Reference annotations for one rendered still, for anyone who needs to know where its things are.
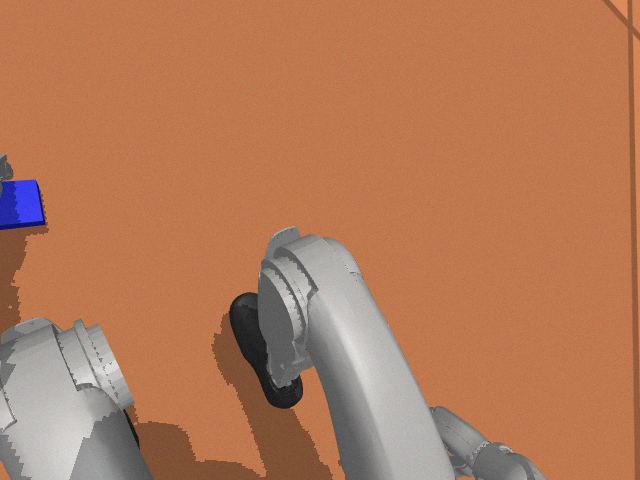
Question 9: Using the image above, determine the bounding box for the right robot foot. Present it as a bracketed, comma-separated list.
[229, 292, 303, 409]

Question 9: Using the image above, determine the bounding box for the left robot foot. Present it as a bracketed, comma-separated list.
[123, 409, 140, 450]

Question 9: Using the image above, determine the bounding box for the small box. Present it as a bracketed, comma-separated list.
[0, 180, 46, 230]

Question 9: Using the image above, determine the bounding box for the right robot arm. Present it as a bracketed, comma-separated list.
[472, 442, 547, 480]

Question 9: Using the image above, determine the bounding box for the right robot hand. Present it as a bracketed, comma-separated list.
[428, 406, 491, 480]

